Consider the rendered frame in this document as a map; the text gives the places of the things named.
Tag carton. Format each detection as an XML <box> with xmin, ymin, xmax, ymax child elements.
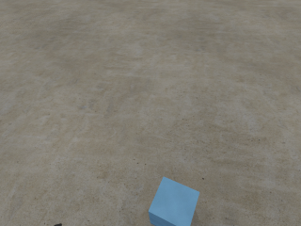
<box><xmin>148</xmin><ymin>176</ymin><xmax>199</xmax><ymax>226</ymax></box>

